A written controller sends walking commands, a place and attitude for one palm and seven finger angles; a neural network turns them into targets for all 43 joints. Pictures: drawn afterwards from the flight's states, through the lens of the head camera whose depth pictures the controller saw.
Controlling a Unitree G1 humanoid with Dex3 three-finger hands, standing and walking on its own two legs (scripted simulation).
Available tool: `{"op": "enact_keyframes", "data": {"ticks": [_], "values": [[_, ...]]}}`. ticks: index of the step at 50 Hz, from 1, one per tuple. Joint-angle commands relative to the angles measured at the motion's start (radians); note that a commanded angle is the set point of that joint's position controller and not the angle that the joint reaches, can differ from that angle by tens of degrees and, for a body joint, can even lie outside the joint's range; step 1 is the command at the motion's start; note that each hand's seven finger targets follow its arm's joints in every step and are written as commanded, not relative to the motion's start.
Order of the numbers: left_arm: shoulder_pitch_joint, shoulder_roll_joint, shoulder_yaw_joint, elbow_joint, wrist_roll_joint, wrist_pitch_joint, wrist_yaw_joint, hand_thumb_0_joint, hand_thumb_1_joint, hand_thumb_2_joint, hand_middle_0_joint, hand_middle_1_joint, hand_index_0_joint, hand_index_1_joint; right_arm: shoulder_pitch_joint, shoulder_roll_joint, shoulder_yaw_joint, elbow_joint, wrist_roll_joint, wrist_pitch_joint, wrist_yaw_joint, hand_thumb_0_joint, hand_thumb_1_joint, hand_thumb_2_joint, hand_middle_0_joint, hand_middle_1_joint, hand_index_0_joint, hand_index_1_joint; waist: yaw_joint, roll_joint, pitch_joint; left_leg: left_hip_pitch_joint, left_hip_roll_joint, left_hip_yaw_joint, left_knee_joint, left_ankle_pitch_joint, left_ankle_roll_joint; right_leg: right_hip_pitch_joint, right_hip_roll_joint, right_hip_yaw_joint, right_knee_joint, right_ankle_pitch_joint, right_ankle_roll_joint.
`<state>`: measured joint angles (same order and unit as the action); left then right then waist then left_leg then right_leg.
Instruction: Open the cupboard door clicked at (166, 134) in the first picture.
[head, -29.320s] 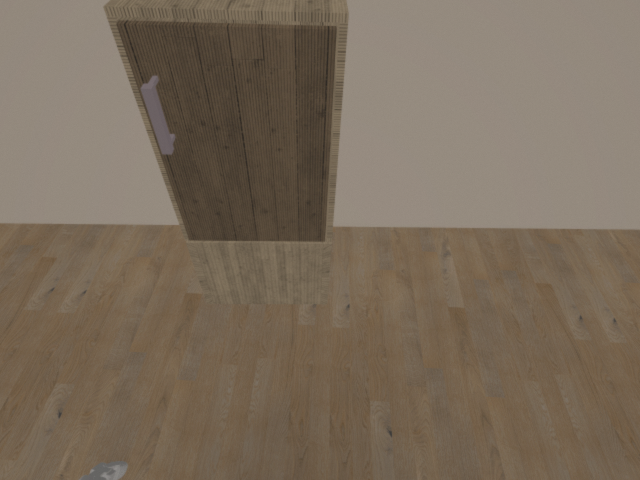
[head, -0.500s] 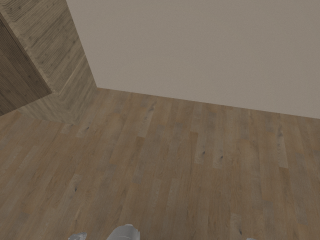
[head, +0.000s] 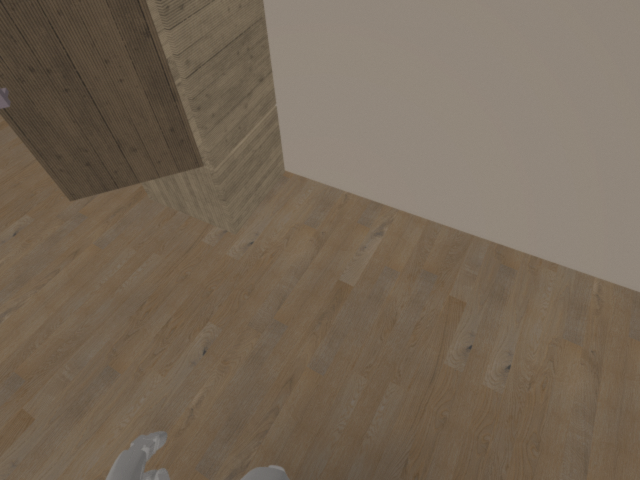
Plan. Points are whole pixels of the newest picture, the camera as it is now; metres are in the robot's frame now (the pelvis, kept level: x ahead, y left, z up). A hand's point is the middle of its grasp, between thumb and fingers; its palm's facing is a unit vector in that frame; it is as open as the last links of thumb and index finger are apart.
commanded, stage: turn to face it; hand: left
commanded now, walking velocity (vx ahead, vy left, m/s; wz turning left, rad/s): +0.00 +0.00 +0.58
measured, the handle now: out of the picture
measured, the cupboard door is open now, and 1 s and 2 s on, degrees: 48 48 48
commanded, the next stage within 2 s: take the last steps up to it in 0.46 s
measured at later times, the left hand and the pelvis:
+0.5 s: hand out of the picture -0.01 +0.24 -0.17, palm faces +0.30 -0.93 -0.22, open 7.4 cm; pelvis +0.01 +0.03 +0.01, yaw +15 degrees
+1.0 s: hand out of the picture -0.03 +0.20 -0.15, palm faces +0.45 -0.87 -0.19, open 7.4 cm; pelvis +0.06 +0.05 +0.02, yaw +24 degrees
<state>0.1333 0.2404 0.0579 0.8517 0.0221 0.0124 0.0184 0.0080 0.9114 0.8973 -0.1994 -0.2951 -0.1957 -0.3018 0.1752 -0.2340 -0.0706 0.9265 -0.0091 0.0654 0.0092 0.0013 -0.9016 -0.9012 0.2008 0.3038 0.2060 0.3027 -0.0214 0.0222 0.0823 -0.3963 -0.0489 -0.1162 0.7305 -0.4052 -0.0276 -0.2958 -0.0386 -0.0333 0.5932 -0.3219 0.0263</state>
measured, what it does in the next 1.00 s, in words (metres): steps on the spot, turning left: left foot, then right foot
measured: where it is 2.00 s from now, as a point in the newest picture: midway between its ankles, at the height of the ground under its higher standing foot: (244, 417)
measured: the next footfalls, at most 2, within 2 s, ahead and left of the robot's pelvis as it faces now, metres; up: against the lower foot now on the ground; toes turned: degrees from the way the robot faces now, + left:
left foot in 0.34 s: +0.03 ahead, +0.13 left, +0.00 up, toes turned +16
right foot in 0.74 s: +0.08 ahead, -0.11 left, +0.00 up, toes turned +15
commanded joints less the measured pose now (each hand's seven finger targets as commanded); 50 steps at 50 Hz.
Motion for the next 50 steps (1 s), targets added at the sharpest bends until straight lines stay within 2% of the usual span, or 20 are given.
{"op": "enact_keyframes", "data": {"ticks": [1,4,11,14,15,16,17,18,23,28,32,34,35,36,37,39,41,43,46,50], "values": [[0.054,0.164,0.031,-0.050,-0.003,-0.020,0.018,0.000,0.900,0.900,-0.200,-0.300,-0.200,-0.300,-0.059,-0.110,-0.041,-0.094,-0.010,-0.017,0.007,0.000,-0.900,-0.900,0.200,0.300,0.200,0.300,0.026,-0.251,-0.088,-0.215,0.048,0.044,0.499,-0.111,-0.016,0.150,-0.345,0.254,-0.289,0.315,-0.161],[0.050,0.127,0.015,-0.049,-0.006,-0.023,0.016,0.000,0.900,0.900,-0.200,-0.300,-0.200,-0.300,-0.051,-0.083,-0.029,-0.077,-0.005,-0.006,0.019,0.000,-0.900,-0.900,0.200,0.300,0.200,0.300,0.011,-0.261,-0.085,-0.198,0.067,0.105,0.458,-0.025,-0.042,0.193,-0.265,0.047,-0.240,0.529,-0.120],[0.158,0.183,0.038,-0.001,0.007,-0.024,0.013,0.000,0.900,0.900,-0.200,-0.300,-0.200,-0.300,-0.132,-0.044,0.001,-0.088,0.000,-0.022,0.021,0.000,-0.900,-0.900,0.200,0.300,0.200,0.300,0.070,-0.213,-0.113,-0.047,0.049,0.211,0.036,-0.053,-0.029,0.278,-0.309,-0.009,-0.150,0.679,-0.134],[0.135,0.181,0.042,0.015,-0.001,-0.021,0.006,0.000,0.900,0.900,-0.200,-0.300,-0.200,-0.300,-0.048,-0.063,-0.001,-0.063,-0.001,-0.034,0.014,0.000,-0.900,-0.900,0.200,0.300,0.200,0.300,0.023,-0.197,-0.138,0.154,0.037,0.218,-0.201,0.125,-0.006,0.181,-0.285,-0.051,-0.050,0.582,-0.074],[0.119,0.170,0.039,0.008,-0.011,-0.018,0.002,0.000,0.900,0.900,-0.200,-0.300,-0.200,-0.300,0.008,-0.105,-0.011,-0.049,-0.004,-0.044,0.011,0.000,-0.900,-0.900,0.200,0.300,0.200,0.300,-0.015,-0.098,-0.175,0.302,0.075,0.184,-0.305,0.277,0.016,0.090,-0.261,-0.089,0.058,0.505,-0.029],[0.123,0.108,0.028,-0.017,-0.020,-0.011,-0.003,0.000,0.900,0.900,-0.200,-0.300,-0.200,-0.300,0.068,-0.209,-0.034,-0.040,-0.014,-0.055,0.003,0.000,-0.900,-0.900,0.200,0.300,0.200,0.300,-0.044,0.175,-0.226,0.464,0.324,-0.132,-0.330,0.587,0.124,-0.137,-0.134,-0.152,0.264,0.070,0.045],[0.063,0.063,0.005,-0.044,-0.018,-0.002,0.000,0.000,0.900,0.900,-0.200,-0.300,-0.200,-0.300,0.119,-0.270,-0.047,-0.029,-0.011,-0.046,-0.011,0.000,-0.900,-0.900,0.200,0.300,0.200,0.300,-0.069,0.282,-0.223,0.433,0.467,-0.269,-0.343,0.924,0.256,-0.221,-0.073,-0.065,0.416,-0.358,0.061],[0.048,0.089,0.011,-0.042,-0.012,0.010,0.006,0.000,0.900,0.900,-0.200,-0.300,-0.200,-0.300,0.111,-0.255,-0.040,-0.024,-0.015,-0.041,-0.016,0.000,-0.900,-0.900,0.200,0.300,0.200,0.300,-0.060,0.168,-0.211,0.376,0.471,-0.198,-0.331,0.813,0.287,-0.202,-0.086,0.007,0.495,-0.340,0.041],[0.072,0.069,0.015,0.039,-0.007,0.027,-0.009,0.000,0.900,0.900,-0.200,-0.300,-0.200,-0.300,-0.014,-0.162,-0.007,-0.046,-0.015,-0.056,-0.039,0.000,-0.900,-0.900,0.200,0.300,0.200,0.300,0.012,0.119,-0.104,0.244,0.305,-0.074,-0.379,0.632,0.203,-0.195,-0.058,0.023,0.507,-0.132,0.044],[0.055,0.049,0.004,0.042,-0.009,0.021,-0.010,0.000,0.900,0.900,-0.200,-0.300,-0.200,-0.300,0.025,-0.153,-0.007,-0.021,-0.015,-0.057,-0.036,0.000,-0.900,-0.900,0.200,0.300,0.200,0.300,0.000,0.107,-0.134,0.268,0.287,-0.065,-0.386,0.582,0.197,-0.126,-0.027,-0.002,0.320,-0.122,0.044],[0.059,0.044,0.006,0.040,-0.005,0.005,-0.021,0.000,0.900,0.900,-0.200,-0.300,-0.200,-0.300,0.031,-0.153,-0.009,-0.008,-0.019,-0.053,-0.027,0.000,-0.900,-0.900,0.200,0.300,0.200,0.300,0.009,0.169,-0.106,0.186,0.255,-0.115,-0.412,0.216,0.194,-0.018,0.011,-0.043,0.130,-0.141,0.027],[0.147,0.059,0.016,0.070,-0.003,-0.010,-0.027,0.000,0.900,0.900,-0.200,-0.300,-0.200,-0.300,-0.009,-0.152,-0.014,-0.012,-0.011,-0.052,-0.021,0.000,-0.900,-0.900,0.200,0.300,0.200,0.300,0.061,0.124,-0.100,0.053,0.202,-0.096,-0.357,0.006,0.154,0.175,0.026,-0.065,-0.074,-0.029,0.021],[0.212,0.088,0.028,0.089,0.001,-0.021,-0.023,0.000,0.900,0.900,-0.200,-0.300,-0.200,-0.300,-0.019,-0.117,-0.012,-0.019,-0.006,-0.053,-0.017,0.000,-0.900,-0.900,0.200,0.300,0.200,0.300,0.095,0.009,-0.092,-0.084,0.130,-0.045,-0.234,-0.084,0.114,0.322,-0.031,0.000,-0.208,-0.058,0.003],[0.280,0.179,0.049,0.104,0.017,-0.030,-0.012,0.000,0.900,0.900,-0.200,-0.300,-0.200,-0.300,-0.029,-0.042,0.001,-0.045,0.005,-0.057,-0.009,0.000,-0.900,-0.900,0.200,0.300,0.200,0.300,0.131,-0.307,-0.070,-0.317,0.002,0.107,0.038,-0.180,0.045,0.435,-0.294,0.323,-0.371,-0.292,-0.078],[0.293,0.218,0.051,0.092,0.007,-0.031,-0.003,0.000,0.900,0.900,-0.200,-0.300,-0.200,-0.300,-0.103,-0.087,-0.005,-0.079,-0.012,-0.053,0.001,0.000,-0.900,-0.900,0.200,0.300,0.200,0.300,0.153,-0.346,0.017,-0.380,0.025,0.082,0.275,-0.197,0.027,0.280,-0.473,0.547,-0.496,-0.405,-0.163],[0.177,0.181,0.048,0.065,0.000,-0.039,-0.001,0.000,0.900,0.900,-0.200,-0.300,-0.200,-0.300,-0.084,-0.091,-0.016,-0.076,-0.021,-0.042,0.020,0.000,-0.900,-0.900,0.200,0.300,0.200,0.300,0.070,-0.176,0.055,-0.343,0.084,0.046,0.405,-0.020,0.020,0.140,-0.433,0.453,-0.516,-0.450,-0.168],[0.129,0.102,0.026,0.070,-0.004,-0.063,-0.003,0.000,0.900,0.900,-0.200,-0.300,-0.200,-0.300,-0.050,-0.090,-0.019,-0.027,-0.023,-0.037,0.026,0.000,-0.900,-0.900,0.200,0.300,0.200,0.300,0.034,-0.266,0.072,-0.311,0.122,0.048,0.435,0.117,-0.001,0.117,-0.327,0.236,-0.478,-0.183,-0.112],[0.166,0.087,0.023,0.089,-0.006,-0.077,-0.005,0.000,0.900,0.900,-0.200,-0.300,-0.200,-0.300,-0.036,-0.061,-0.012,-0.017,-0.018,-0.037,0.033,0.000,-0.900,-0.900,0.200,0.300,0.200,0.300,0.035,-0.228,0.034,-0.287,0.115,0.093,0.392,0.170,-0.019,0.170,-0.289,0.118,-0.449,0.012,-0.097],[0.250,0.107,0.029,0.135,0.000,-0.087,-0.003,0.000,0.900,0.900,-0.200,-0.300,-0.200,-0.300,-0.082,-0.025,-0.002,-0.018,-0.011,-0.046,0.041,0.000,-0.900,-0.900,0.200,0.300,0.200,0.300,0.068,-0.150,-0.001,-0.288,0.114,0.153,0.237,0.160,-0.031,0.289,-0.300,0.047,-0.401,0.225,-0.106],[0.290,0.123,0.029,0.177,0.009,-0.082,-0.006,0.000,0.900,0.900,-0.200,-0.300,-0.200,-0.300,-0.137,0.001,0.014,-0.039,-0.006,-0.063,0.050,0.000,-0.900,-0.900,0.200,0.300,0.200,0.300,0.089,-0.222,-0.002,-0.182,0.098,0.213,0.007,0.143,-0.016,0.284,-0.303,-0.018,-0.346,0.321,-0.100]]}}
